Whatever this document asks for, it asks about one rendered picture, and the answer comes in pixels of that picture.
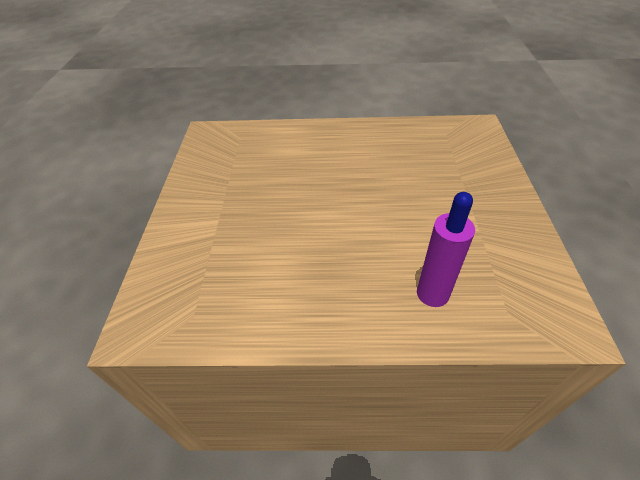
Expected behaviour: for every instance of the bottle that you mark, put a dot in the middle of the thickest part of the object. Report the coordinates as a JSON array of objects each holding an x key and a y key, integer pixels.
[{"x": 449, "y": 243}]

